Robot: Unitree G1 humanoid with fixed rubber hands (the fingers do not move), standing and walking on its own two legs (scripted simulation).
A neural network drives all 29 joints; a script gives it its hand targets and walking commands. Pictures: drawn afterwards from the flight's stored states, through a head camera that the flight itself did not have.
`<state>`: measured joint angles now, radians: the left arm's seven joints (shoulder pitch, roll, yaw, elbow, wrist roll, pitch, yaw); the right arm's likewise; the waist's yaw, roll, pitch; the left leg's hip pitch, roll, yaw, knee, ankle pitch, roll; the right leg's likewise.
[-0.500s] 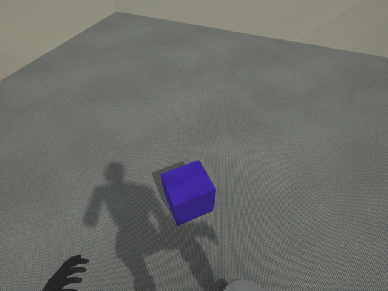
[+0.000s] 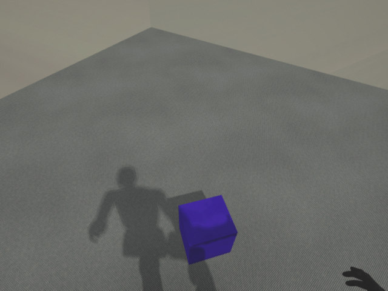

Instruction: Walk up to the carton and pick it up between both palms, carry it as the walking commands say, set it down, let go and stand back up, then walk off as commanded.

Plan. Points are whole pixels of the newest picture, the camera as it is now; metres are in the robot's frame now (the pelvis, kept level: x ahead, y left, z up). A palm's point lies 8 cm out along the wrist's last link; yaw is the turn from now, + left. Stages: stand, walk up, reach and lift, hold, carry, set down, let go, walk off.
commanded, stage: walk up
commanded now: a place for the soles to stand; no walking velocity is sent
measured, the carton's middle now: (205, 229) +0.54 -0.03 -0.63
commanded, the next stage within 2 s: none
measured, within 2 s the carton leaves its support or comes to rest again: neither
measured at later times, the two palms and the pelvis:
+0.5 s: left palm (66, 274) +0.18 +0.29 -0.05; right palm (378, 283) +0.18 -0.35 -0.06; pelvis +0.05 -0.03 +0.02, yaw +1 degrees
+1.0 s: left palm out of the picture +0.13 +0.28 -0.08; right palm out of the picture +0.13 -0.35 -0.07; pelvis +0.04 -0.03 +0.03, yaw +1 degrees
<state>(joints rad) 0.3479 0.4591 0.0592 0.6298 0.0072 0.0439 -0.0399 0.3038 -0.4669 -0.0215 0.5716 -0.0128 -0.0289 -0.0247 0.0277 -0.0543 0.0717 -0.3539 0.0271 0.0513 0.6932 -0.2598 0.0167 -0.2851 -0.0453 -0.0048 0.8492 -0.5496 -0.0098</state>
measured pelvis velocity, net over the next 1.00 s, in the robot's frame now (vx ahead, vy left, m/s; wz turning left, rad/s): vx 0.04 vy -0.03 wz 0.02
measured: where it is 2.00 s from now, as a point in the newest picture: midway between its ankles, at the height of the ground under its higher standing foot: outside the picture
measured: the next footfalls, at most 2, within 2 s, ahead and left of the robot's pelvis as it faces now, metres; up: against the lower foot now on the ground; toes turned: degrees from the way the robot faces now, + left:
right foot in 0.10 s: +0.09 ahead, -0.17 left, +0.00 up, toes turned -2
right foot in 1.28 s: +0.20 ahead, -0.27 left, +0.00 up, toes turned +18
